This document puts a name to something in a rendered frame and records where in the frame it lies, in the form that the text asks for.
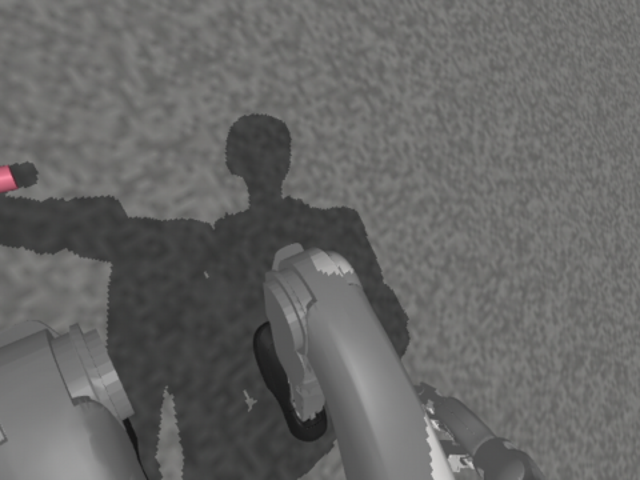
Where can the right robot arm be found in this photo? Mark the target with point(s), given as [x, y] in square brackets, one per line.
[500, 459]

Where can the right robot hand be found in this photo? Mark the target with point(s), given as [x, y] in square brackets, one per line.
[457, 422]

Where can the bottle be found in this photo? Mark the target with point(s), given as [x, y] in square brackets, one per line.
[7, 179]

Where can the left robot foot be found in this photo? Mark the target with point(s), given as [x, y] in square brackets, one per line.
[133, 439]

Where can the right robot foot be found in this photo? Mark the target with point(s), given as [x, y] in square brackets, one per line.
[276, 381]

